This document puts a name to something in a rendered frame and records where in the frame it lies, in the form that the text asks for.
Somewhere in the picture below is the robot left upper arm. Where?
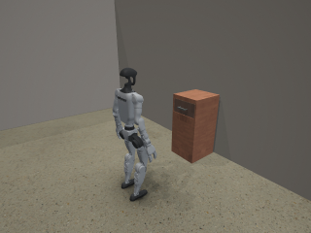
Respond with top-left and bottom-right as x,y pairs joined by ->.
112,88 -> 121,114

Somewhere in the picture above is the robot right hand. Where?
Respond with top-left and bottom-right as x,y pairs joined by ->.
146,144 -> 157,162

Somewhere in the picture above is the robot left forearm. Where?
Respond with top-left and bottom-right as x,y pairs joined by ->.
112,111 -> 122,128

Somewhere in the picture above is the drawer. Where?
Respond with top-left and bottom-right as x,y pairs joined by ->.
174,98 -> 195,118

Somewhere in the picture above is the right robot shin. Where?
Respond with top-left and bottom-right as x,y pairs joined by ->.
133,165 -> 147,196

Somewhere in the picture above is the cabinet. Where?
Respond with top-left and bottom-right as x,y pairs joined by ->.
171,89 -> 220,164

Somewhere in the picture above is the robot torso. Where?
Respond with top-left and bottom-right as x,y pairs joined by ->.
118,90 -> 138,142

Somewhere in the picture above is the robot right upper arm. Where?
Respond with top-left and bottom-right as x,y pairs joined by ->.
131,93 -> 144,125

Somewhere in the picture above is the robot left hand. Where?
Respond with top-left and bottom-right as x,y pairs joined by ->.
116,126 -> 123,139

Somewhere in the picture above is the robot right forearm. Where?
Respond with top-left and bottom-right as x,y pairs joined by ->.
137,118 -> 151,147

